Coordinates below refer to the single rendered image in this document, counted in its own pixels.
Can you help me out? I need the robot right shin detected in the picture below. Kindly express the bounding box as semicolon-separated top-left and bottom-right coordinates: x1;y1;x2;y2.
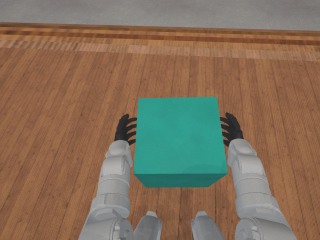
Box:
195;211;213;219

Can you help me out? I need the right robot thigh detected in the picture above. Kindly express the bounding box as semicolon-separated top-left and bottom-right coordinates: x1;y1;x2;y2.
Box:
190;215;226;240

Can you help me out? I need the robot left forearm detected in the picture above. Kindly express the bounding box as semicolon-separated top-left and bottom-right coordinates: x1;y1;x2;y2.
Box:
78;140;133;240

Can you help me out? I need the robot left upper arm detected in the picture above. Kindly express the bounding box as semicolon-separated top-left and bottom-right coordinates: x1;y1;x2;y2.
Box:
79;216;134;240

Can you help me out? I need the carton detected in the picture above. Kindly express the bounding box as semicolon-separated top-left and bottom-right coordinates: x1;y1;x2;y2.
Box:
133;97;228;188

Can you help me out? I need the robot left hand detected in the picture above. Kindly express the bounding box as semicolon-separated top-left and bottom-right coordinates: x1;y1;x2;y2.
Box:
114;113;137;146

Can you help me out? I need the robot right forearm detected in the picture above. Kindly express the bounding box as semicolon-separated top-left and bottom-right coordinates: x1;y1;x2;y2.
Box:
227;138;297;239

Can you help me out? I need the robot right upper arm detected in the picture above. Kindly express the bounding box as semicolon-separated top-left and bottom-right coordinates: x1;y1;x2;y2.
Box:
235;216;297;240

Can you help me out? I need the robot right hand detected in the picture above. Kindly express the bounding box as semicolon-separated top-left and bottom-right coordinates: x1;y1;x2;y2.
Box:
220;112;244;147

